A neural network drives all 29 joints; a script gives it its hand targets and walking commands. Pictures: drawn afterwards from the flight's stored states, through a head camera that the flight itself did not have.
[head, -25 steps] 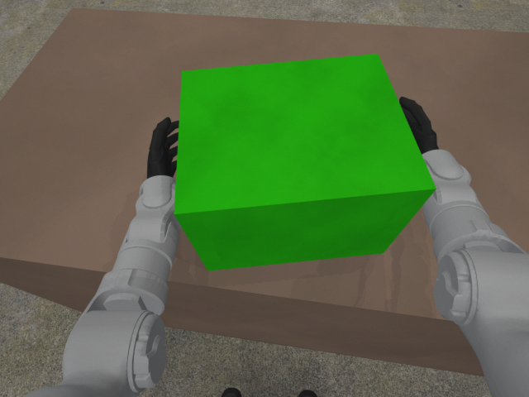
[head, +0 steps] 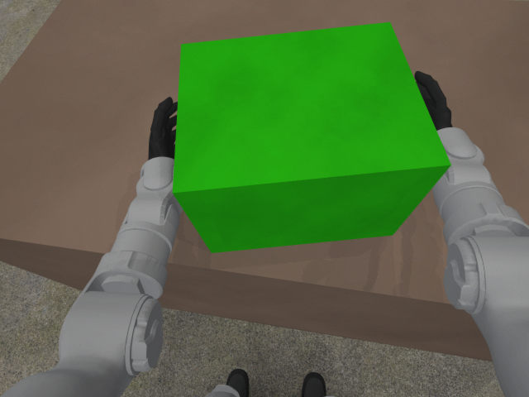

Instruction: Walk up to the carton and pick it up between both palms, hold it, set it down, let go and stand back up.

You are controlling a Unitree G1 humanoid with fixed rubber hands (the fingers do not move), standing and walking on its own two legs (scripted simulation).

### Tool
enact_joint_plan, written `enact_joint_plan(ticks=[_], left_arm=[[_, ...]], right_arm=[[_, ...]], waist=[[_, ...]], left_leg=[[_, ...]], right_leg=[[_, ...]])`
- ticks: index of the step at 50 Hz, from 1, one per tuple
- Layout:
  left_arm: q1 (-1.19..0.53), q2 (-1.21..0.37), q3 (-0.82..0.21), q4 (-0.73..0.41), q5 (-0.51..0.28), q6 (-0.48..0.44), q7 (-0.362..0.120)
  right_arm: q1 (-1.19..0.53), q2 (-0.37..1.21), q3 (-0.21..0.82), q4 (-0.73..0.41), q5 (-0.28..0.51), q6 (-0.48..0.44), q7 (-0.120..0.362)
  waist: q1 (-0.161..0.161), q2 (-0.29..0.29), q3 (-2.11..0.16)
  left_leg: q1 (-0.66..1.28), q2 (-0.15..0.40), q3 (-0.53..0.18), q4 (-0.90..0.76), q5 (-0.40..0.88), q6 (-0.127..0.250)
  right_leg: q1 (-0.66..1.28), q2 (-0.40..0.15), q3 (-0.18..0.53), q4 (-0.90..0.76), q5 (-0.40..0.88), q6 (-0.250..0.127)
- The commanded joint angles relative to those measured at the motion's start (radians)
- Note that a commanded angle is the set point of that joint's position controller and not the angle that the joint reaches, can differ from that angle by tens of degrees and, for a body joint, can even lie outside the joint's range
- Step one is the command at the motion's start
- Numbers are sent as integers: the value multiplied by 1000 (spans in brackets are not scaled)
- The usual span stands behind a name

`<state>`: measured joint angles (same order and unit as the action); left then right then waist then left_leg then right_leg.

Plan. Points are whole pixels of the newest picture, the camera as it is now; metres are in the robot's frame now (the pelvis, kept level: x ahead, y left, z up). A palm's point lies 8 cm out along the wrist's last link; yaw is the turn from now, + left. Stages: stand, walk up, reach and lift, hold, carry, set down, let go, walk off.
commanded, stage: set down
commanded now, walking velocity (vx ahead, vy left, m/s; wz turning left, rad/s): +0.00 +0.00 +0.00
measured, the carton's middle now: (294, 146) +0.48 +0.01 +0.05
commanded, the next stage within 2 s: none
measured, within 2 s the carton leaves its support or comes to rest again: neither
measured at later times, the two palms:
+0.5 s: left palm (168, 174) +0.43 +0.20 +0.03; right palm (471, 143) +0.51 -0.25 +0.04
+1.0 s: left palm (162, 214) +0.36 +0.19 +0.03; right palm (495, 203) +0.42 -0.28 +0.02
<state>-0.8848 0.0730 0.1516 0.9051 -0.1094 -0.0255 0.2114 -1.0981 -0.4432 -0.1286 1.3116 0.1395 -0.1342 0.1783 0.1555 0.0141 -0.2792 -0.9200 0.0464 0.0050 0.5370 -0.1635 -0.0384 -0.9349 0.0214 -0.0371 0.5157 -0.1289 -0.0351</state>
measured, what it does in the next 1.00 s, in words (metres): stands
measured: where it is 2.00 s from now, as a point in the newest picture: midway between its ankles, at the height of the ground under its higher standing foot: outside the picture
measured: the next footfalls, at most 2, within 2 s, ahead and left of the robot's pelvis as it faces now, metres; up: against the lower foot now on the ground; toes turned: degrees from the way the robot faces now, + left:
none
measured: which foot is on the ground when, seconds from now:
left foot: down 0.00-1.00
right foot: down 0.00-1.00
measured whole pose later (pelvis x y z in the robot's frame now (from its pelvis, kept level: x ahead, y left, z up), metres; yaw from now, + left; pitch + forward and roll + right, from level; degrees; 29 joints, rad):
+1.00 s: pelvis -0.02 -0.01 +0.00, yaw -2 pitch +31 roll +1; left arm -0.43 0.12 0.08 0.12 -0.20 0.25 0.21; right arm -0.58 -0.68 -0.03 0.59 0.42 -0.04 0.23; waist 0.12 0.01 -0.15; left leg -0.94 0.05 0.03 0.54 -0.14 -0.04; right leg -0.99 0.04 0.02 0.55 -0.10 -0.04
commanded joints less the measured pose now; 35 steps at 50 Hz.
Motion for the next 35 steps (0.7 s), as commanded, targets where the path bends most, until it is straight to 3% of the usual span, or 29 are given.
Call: enact_joint_plan(ticks=[1,2,3,4,5,6,7,9,10,11,14,15,16,18,19,20,22,23,24,25,27,28,29,30,31,32,33,34,35], left_arm=[[-464,77,-62,-171,-13,-20,-13],[-492,-24,-96,-157,-6,-30,-21],[-457,1,-74,-170,2,-23,-15],[-427,66,-69,-239,-32,-9,0],[-423,-39,-66,-204,-6,3,-14],[-415,-2,-53,-90,10,3,-22],[-449,135,-43,-182,-5,14,-4],[-449,79,-61,-280,-25,12,6],[-434,126,-55,-248,-30,16,15],[-386,98,-82,-274,-62,11,11],[-346,82,-68,-217,-37,53,3],[-356,175,-28,-328,-50,59,12],[-325,173,-25,-376,-73,53,10],[-374,182,-36,-279,-64,44,-6],[-318,185,-28,-312,-55,46,-3],[-289,234,-15,-447,-68,57,5],[-315,217,-21,-426,-80,42,1],[-276,230,-28,-450,-87,48,0],[-216,228,-26,-559,-86,74,4],[-220,255,2,-476,-84,76,-5],[-184,245,0,-605,-78,97,-4],[-133,212,0,-536,-68,99,-19],[-9,234,11,-680,-72,134,-14],[-57,225,7,-709,-95,132,-20],[-36,211,-33,-674,-92,129,-27],[-12,215,-18,-794,-71,143,-21],[41,210,-19,-782,-79,150,-28],[74,213,-9,-825,-87,167,-27],[148,194,-25,-893,-92,190,-27]], right_arm=[[-524,-207,-26,-165,26,-40,-8],[-512,-76,-36,-82,5,-41,1],[-493,-105,-34,-136,2,-46,13],[-501,-202,-21,-170,36,-49,8],[-525,-93,-2,-223,14,-46,15],[-485,-73,13,-130,6,-33,4],[-513,-275,-17,-174,31,-49,-9],[-491,-219,-55,-200,29,-53,-7],[-524,-287,-46,-207,55,-49,-7],[-493,-267,-39,-221,54,-58,-6],[-485,-272,-14,-182,58,-44,-9],[-470,-348,26,-275,98,-43,-14],[-448,-339,32,-315,118,-57,-18],[-489,-301,57,-247,138,-44,-13],[-439,-332,45,-275,150,-42,-12],[-404,-380,59,-338,175,-44,-10],[-401,-345,74,-297,197,-41,-3],[-378,-351,98,-362,225,-42,2],[-338,-424,92,-423,245,-30,9],[-317,-404,102,-377,226,-11,5],[-284,-421,113,-429,270,-11,15],[-232,-387,127,-411,250,-1,18],[-159,-458,151,-511,285,-9,22],[-179,-449,145,-561,285,-13,17],[-142,-434,140,-505,297,-9,21],[-108,-473,107,-565,304,-7,23],[-51,-461,132,-582,320,-14,29],[-44,-508,106,-696,317,-17,29],[22,-541,82,-712,318,-8,26]], waist=[[-47,-142,-899],[-72,-129,-852],[-41,-124,-905],[-45,-125,-932],[-40,-174,-894],[-34,-201,-801],[-39,-150,-918],[-65,-166,-934],[-39,-155,-949],[-62,-179,-948],[-56,-186,-884],[-21,-192,-974],[-39,-229,-1018],[-25,-257,-940],[-29,-236,-927],[-24,-240,-986],[-26,-221,-932],[-7,-232,-977],[-23,-243,-985],[-10,-265,-950],[-20,-247,-933],[-17,-254,-884],[-9,-274,-913],[-16,-272,-953],[-38,-264,-922],[-36,-222,-947],[-30,-223,-891],[-44,-269,-903],[-67,-264,-912]], left_leg=[[297,-14,46,-11,253,-23],[325,-7,32,6,253,-25],[332,-6,35,9,271,-30],[382,-7,46,20,319,-32],[349,-7,45,17,292,-29],[275,-18,45,4,246,-14],[309,-12,50,3,272,-31],[333,-13,42,11,284,-41],[330,-9,40,18,299,-36],[341,-10,37,44,308,-36],[322,-16,39,40,324,-32],[323,-17,56,48,375,-32],[308,-18,48,61,404,-35],[181,-36,51,48,264,-11],[151,-38,47,30,251,-19],[166,-33,51,32,270,-18],[167,-35,42,45,236,-19],[151,-37,46,45,248,-11],[169,-30,40,42,275,-21],[142,-37,43,30,269,-11],[115,-36,36,38,222,-12],[107,-38,36,28,206,2],[130,-32,22,20,264,2],[102,-39,31,15,262,3],[77,-45,24,36,239,3],[116,-39,15,24,257,-1],[126,-49,16,15,251,10],[87,-46,19,15,253,2],[105,-43,11,22,279,-2]], right_leg=[[671,-16,32,54,408,71],[598,-4,16,47,351,66],[602,-5,20,43,355,60],[592,5,16,54,401,58],[628,7,18,44,397,58],[657,-13,37,33,384,68],[656,-2,27,61,430,60],[656,9,14,48,401,58],[621,21,17,62,392,59],[602,23,13,65,404,54],[614,17,18,71,438,62],[686,20,32,93,526,56],[743,24,34,98,590,64],[757,2,67,108,536,83],[804,-10,92,107,508,77],[842,-5,89,118,581,82],[779,-2,80,116,510,80],[815,-1,104,123,541,81],[837,5,94,138,585,79],[873,-10,109,134,612,91],[862,-4,107,137,592,92],[864,-10,120,127,577,93],[921,-11,128,142,670,96],[938,-15,131,141,679,101],[922,-10,122,152,668,97],[910,-2,109,158,671,88],[921,-11,127,126,663,85],[942,-18,142,127,700,91],[969,-7,122,148,741,86]])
